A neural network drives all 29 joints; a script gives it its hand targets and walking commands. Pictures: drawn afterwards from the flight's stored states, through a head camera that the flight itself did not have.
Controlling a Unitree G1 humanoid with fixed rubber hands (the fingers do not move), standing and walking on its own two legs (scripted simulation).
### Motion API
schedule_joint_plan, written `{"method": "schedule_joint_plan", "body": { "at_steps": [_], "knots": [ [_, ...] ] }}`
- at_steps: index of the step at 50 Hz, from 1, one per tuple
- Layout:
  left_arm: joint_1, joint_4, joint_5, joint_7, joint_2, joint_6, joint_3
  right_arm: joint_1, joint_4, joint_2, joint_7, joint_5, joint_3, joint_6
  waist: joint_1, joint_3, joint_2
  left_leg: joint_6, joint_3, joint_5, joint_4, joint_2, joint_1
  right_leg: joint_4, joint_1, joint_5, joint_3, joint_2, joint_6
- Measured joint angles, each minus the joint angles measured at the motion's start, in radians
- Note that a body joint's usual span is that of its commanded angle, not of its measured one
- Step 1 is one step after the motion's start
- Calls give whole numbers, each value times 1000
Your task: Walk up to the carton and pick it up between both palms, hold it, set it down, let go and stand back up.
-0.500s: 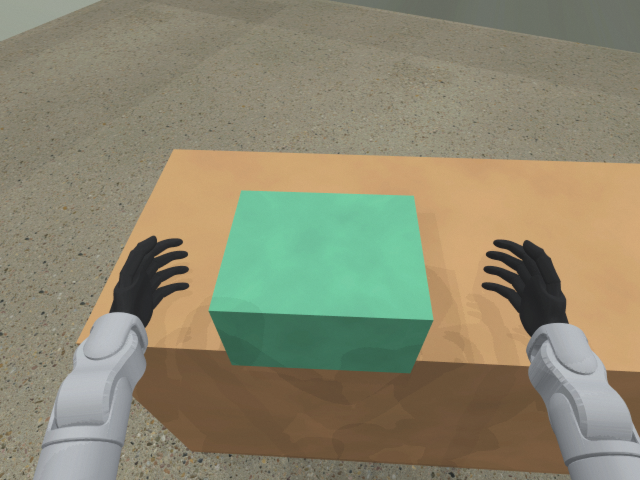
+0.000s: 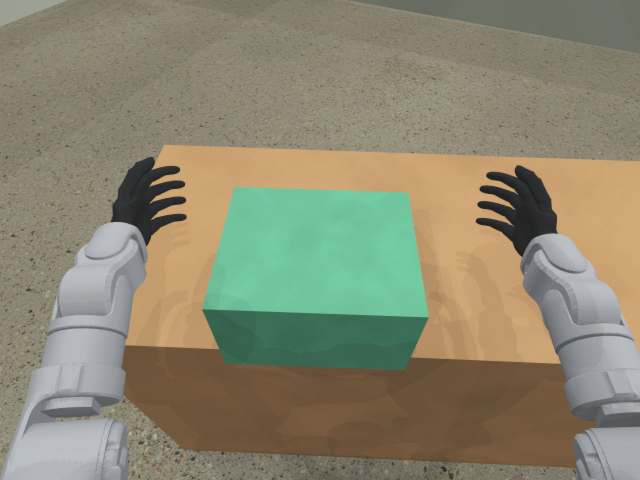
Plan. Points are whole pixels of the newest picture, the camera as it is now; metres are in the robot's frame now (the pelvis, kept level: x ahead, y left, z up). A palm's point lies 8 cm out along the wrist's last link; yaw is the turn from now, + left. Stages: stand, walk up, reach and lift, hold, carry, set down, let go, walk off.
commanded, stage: reach and lift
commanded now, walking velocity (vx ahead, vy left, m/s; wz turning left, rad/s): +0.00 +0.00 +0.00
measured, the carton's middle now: (318, 277) +0.40 +0.02 -0.01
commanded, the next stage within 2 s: none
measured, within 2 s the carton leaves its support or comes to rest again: neither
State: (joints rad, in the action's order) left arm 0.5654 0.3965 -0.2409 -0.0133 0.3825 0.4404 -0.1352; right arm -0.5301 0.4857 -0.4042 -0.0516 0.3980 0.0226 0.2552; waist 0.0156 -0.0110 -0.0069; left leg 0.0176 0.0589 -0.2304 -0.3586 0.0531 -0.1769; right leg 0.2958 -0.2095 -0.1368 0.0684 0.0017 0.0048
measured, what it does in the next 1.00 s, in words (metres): stands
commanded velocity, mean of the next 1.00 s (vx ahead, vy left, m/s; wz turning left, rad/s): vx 0.00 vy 0.00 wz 0.00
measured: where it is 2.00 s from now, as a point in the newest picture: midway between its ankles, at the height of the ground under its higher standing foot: outside the picture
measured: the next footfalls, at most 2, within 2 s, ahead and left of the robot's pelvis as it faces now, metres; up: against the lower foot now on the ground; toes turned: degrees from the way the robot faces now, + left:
none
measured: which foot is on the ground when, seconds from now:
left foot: down 0.00-1.00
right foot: down 0.00-1.00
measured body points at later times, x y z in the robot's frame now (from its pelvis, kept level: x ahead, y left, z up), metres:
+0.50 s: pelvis +0.00 +0.00 +0.00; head +0.03 +0.01 +0.45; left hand +0.43 +0.24 +0.11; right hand +0.43 -0.22 +0.11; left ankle -0.03 +0.12 -0.75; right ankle +0.01 -0.12 -0.75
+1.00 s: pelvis -0.02 +0.00 -0.02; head +0.03 +0.00 +0.42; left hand +0.41 +0.21 +0.05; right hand +0.42 -0.22 +0.06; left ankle -0.03 +0.12 -0.75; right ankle +0.01 -0.12 -0.75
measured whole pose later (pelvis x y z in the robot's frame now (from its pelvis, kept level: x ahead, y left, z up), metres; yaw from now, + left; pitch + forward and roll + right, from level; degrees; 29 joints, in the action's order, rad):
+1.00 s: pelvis -0.02 +0.00 -0.02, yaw +0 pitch +16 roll -1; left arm 0.90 1.38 -0.28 0.01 0.27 -0.27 0.05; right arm -0.89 1.34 -0.35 -0.03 0.46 -0.19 -0.26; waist -0.02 -0.20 0.02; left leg 0.02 0.04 -0.29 -0.61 0.07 -0.60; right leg 0.53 -0.62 -0.19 0.07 0.00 0.01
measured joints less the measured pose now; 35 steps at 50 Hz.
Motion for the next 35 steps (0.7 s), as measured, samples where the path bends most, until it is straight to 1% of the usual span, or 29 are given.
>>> {"method": "schedule_joint_plan", "body": {
  "at_steps": [12, 19, 23, 28, 31, 35],
  "knots": [
    [218, 257, -20, 7, 40, -48, 74, -238, 275, -16, 16, 6, -19, -20, -2, -48, 2, -1, -13, 2, -23, 0, -76, 7, -64, 6, 11, 1, 0],
    [304, 411, -14, -5, 36, -115, 110, -331, 423, -15, 17, 8, -58, -62, -2, -57, 7, -1, -19, 0, -32, 0, -97, 3, -77, 9, 16, 1, -2],
    [290, 497, 12, -18, 9, -198, 114, -314, 484, 7, 13, 2, -81, -124, -2, -56, 9, -2, -20, -5, -37, -1, -96, 4, -73, 6, 17, 2, -3],
    [213, 585, 41, -18, -46, -360, 111, -224, 529, 58, 10, -24, -86, -252, -12, -60, 15, -2, -20, -20, -66, 1, -121, 28, -96, -5, 16, 2, -5],
    [182, 625, 28, -1, -68, -443, 125, -185, 540, 86, 12, -44, -74, -318, -22, -65, 22, -1, -20, -31, -100, 3, -167, 58, -141, -13, 15, 2, -6],
    [195, 694, -24, 26, -74, -533, 164, -197, 573, 104, 18, -74, -52, -377, -28, -101, 35, -2, -23, -41, -153, 2, -270, 111, -244, -24, 17, 6, -5]
  ]
}}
